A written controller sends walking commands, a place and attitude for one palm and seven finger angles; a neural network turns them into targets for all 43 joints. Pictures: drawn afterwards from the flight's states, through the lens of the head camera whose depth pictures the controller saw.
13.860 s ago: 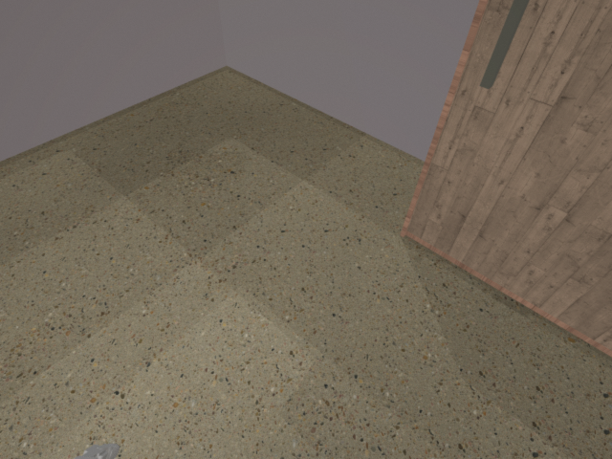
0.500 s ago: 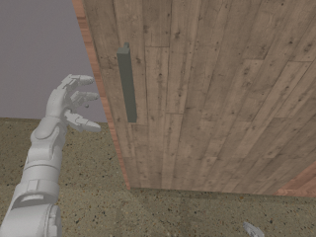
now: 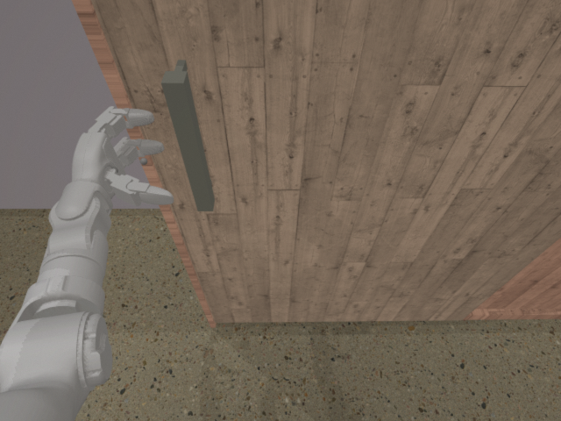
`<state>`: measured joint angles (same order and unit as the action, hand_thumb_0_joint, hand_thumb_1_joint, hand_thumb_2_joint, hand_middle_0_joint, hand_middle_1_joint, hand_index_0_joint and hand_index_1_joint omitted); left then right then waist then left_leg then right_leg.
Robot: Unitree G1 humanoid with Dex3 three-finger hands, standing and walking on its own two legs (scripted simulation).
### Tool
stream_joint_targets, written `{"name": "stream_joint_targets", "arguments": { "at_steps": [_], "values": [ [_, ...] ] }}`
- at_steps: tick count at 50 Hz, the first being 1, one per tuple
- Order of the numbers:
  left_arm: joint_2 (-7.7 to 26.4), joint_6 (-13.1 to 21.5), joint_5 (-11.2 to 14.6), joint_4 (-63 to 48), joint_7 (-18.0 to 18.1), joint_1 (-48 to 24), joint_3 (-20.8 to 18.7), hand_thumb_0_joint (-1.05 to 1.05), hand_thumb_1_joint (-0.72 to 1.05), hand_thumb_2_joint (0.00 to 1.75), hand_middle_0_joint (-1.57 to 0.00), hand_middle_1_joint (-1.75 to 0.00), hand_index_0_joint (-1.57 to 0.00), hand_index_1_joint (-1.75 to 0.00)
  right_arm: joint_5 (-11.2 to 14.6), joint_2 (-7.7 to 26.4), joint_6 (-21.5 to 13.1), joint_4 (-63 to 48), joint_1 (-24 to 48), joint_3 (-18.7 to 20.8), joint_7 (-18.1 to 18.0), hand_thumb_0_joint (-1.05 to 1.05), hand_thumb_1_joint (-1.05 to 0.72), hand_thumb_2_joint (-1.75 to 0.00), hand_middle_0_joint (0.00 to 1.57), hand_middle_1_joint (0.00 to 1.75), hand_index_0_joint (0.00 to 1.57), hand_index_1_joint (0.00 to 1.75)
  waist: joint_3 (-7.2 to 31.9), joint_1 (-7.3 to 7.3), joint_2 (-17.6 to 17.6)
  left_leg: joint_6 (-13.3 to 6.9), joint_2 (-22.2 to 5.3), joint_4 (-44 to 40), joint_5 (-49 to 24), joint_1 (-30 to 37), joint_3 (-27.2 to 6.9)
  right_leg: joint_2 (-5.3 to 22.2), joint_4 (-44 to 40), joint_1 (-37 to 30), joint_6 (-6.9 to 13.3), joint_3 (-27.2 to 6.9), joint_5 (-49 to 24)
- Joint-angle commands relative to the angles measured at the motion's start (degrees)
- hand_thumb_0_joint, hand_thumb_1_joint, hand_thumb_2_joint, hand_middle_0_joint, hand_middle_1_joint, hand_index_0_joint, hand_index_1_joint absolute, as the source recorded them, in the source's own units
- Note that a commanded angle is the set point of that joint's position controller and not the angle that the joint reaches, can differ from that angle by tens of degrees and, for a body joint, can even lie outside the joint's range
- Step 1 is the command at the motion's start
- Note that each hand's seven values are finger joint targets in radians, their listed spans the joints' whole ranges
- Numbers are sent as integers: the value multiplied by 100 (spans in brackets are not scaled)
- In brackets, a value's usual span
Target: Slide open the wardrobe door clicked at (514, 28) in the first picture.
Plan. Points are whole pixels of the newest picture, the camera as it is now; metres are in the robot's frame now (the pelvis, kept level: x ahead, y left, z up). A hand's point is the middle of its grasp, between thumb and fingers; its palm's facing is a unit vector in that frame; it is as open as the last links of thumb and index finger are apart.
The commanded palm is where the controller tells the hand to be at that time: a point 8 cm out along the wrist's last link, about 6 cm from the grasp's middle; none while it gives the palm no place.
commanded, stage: move the hooked fingers beside the handle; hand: left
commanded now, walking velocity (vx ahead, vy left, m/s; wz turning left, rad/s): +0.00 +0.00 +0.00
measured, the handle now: (195, 144) +0.49 +0.12 +0.13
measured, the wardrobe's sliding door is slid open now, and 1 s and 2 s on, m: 0.00 0.00 0.00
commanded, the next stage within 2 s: feel for the door with the fingertips in 0.60 s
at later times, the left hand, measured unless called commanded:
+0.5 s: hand (130, 170) +0.44 +0.21 +0.13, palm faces +0.00 -1.00 +0.01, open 13.9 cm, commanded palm +0.41 +0.25 +0.13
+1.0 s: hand (162, 169) +0.43 +0.16 +0.13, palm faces -0.01 -1.00 +0.01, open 14.0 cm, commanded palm +0.40 +0.21 +0.13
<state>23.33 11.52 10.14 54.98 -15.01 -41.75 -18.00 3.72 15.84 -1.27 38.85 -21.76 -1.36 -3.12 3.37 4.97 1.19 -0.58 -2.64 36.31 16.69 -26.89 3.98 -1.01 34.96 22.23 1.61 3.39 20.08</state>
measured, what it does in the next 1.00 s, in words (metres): stands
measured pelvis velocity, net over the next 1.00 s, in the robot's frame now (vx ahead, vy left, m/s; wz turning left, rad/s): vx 0.00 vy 0.01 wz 0.01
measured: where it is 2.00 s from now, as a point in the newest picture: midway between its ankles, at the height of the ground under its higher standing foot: outside the picture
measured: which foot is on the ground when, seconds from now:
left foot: down 0.00-1.00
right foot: down 0.00-1.00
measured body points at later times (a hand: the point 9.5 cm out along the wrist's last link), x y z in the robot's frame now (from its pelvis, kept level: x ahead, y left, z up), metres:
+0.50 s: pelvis +0.01 +0.01 +0.00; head +0.04 +0.01 +0.45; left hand +0.43 +0.26 +0.13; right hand +0.10 -0.25 -0.11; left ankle +0.01 +0.11 -0.73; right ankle -0.03 -0.10 -0.73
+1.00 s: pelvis +0.00 +0.01 +0.00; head +0.03 +0.01 +0.45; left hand +0.43 +0.22 +0.13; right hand +0.09 -0.24 -0.11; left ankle +0.01 +0.11 -0.73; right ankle -0.03 -0.10 -0.73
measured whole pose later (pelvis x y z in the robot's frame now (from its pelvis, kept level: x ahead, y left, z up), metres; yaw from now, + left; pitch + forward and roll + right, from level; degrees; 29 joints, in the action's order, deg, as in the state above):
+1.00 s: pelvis +0.00 +0.01 +0.00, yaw +0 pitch +6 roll -1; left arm 16.3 8.5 9.6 45.9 -7.9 -37.4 -12.0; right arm 3.6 14.1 -1.4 38.0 -18.6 -1.5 -2.0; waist 3.7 3.8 1.4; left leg -1.3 -1.8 36.5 17.2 -25.5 3.9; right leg -0.3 34.5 20.4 0.8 3.3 20.2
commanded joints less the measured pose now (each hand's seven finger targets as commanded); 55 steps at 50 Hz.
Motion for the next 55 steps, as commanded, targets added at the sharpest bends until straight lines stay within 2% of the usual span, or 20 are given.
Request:
{"name": "stream_joint_targets", "arguments": {
  "at_steps": [1,5,7,10,14,15,17,19,23,25,26,29,32,36,41,42,46,50,52,55],
  "values": [
    [1596,291,120,-1075,-26,-2320,-353,0,-50,30,-30,-120,-30,-120,-3,851,-158,-668,-83,318,-93,0,-90,-90,20,30,20,30,1691,-92,-118,-257,245,-223,-1270,1080,-239,9,-451,-340,-137,-337,-2238],
    [1428,355,170,-1332,-83,-2434,-181,0,-50,30,-30,-120,-30,-120,10,827,-144,-720,-47,304,-91,0,-90,-90,20,30,20,30,1777,-46,69,-269,255,-199,-1229,1200,-238,-8,-463,-277,-132,-347,-2169],
    [1779,413,178,-1384,-67,-2399,-442,0,-50,30,-30,-120,-30,-120,3,874,-122,-695,-84,326,-119,0,-90,-90,20,30,20,30,1848,-79,-90,-289,236,-168,-1360,1179,-258,-4,-418,-412,-129,-342,-2290],
    [1483,479,214,-1839,-105,-2307,-268,0,-50,30,-30,-120,-30,-120,4,807,-168,-751,8,320,-91,0,-90,-90,20,30,20,30,2168,-124,303,-258,247,-169,-1673,1547,-278,-34,-375,-458,-99,-323,-2553],
    [1387,304,265,-1672,-127,-2055,-219,0,-50,30,-30,-120,-30,-120,33,822,-148,-739,58,325,-98,0,-90,-90,20,30,20,30,1801,-88,12,-264,225,-199,-1558,1419,-275,-44,-429,-324,-121,-275,-2476],
    [1349,243,279,-1606,-138,-2024,-184,0,-50,30,-30,-120,-30,-120,44,824,-153,-747,91,307,-100,0,-90,-90,20,30,20,30,1690,-85,109,-261,238,-215,-1489,1371,-267,-32,-454,-284,-110,-281,-2415],
    [1551,206,255,-1605,-112,-2117,-302,0,-50,30,-30,-120,-30,-120,27,861,-129,-739,74,303,-121,0,-90,-90,20,30,20,30,1642,-74,-66,-279,232,-200,-1504,1309,-283,-8,-434,-314,-108,-261,-2391],
    [1258,199,248,-1757,-124,-2149,-81,0,-50,30,-30,-120,-30,-120,40,800,-139,-798,153,294,-113,0,-90,-90,20,30,20,30,1753,-62,209,-255,240,-194,-1562,1485,-283,-23,-425,-215,-104,-269,-2391],
    [1242,281,259,-1929,-82,-2353,-47,0,-50,30,-30,-120,-30,-120,29,822,-161,-749,137,294,-112,0,-90,-90,20,30,20,30,1857,-20,133,-231,193,-156,-1797,1725,-404,-54,-381,-87,-74,-204,-2349],
    [937,269,260,-2020,-59,-2448,181,0,-50,30,-30,-120,-30,-120,32,787,-188,-734,169,307,-93,0,-90,-90,20,30,20,30,1895,13,337,-195,170,-139,-1902,1956,-452,-61,-375,99,-60,-168,-2255],
    [998,260,267,-2053,-18,-2335,66,0,-50,30,-30,-120,-30,-120,14,793,-200,-735,173,321,-81,0,-90,-90,20,30,20,30,1997,-68,431,-171,167,-128,-1973,2015,-467,-58,-356,81,-47,-156,-2259],
    [858,154,249,-2124,77,-1973,127,0,-50,30,-30,-120,-30,-120,10,784,-197,-766,197,320,-36,0,-90,-90,20,30,20,30,2040,-142,377,-145,140,-128,-2320,2093,-514,-67,-307,43,-39,-108,-2390],
    [832,50,227,-2063,198,-1881,143,0,-50,30,-30,-120,-30,-120,5,799,-157,-784,219,312,-30,0,-90,-90,20,30,20,30,1763,-132,-24,-166,141,-175,-2144,1801,-501,-60,-336,-38,-46,-81,-2301],
    [835,47,161,-2262,360,-2000,93,0,-50,30,-30,-120,-30,-120,-5,769,-166,-791,248,318,-15,0,-90,-90,20,30,20,30,1847,-160,102,-129,129,-226,-2091,1897,-518,-67,-339,-1,-41,-94,-2193],
    [226,123,135,-2480,507,-2280,565,0,-50,30,-30,-120,-30,-120,-9,699,-232,-736,291,323,21,0,-90,-90,20,30,20,30,1842,-56,291,-96,98,-221,-2055,2149,-556,-91,-367,228,-45,-65,-2017],
    [409,118,115,-2340,558,-2215,417,0,-50,30,-30,-120,-30,-120,-27,733,-222,-699,243,329,14,0,-90,-90,20,30,20,30,1807,-83,27,-113,106,-225,-1993,2006,-582,-90,-370,96,-35,-55,-2000],
    [559,83,37,-2170,691,-2099,239,0,-50,30,-30,-120,-30,-120,-26,711,-221,-704,290,310,14,0,-90,-90,20,30,20,30,1726,-166,-33,-133,159,-309,-1638,1716,-470,-72,-411,-69,-45,-110,-1955],
    [119,205,3,-2314,772,-2325,608,0,-50,30,-30,-120,-30,-120,-26,657,-269,-705,314,318,52,0,-90,-90,20,30,20,30,1792,-99,180,-126,158,-290,-1640,1902,-467,-82,-413,52,-38,-108,-1911],
    [174,207,21,-2182,821,-2242,537,0,-50,30,-30,-120,-30,-120,-34,684,-268,-671,260,322,55,0,-90,-90,20,30,20,30,1760,-93,-52,-138,155,-277,-1681,1826,-486,-89,-409,-23,-41,-84,-1954],
    [259,231,-38,-2125,899,-2501,507,0,-50,30,-30,-120,-30,-120,-36,679,-269,-632,266,324,61,0,-90,-90,20,30,20,30,1682,-74,-35,-147,183,-320,-1411,1686,-437,-84,-446,-12,-60,-136,-1862]
  ]
}}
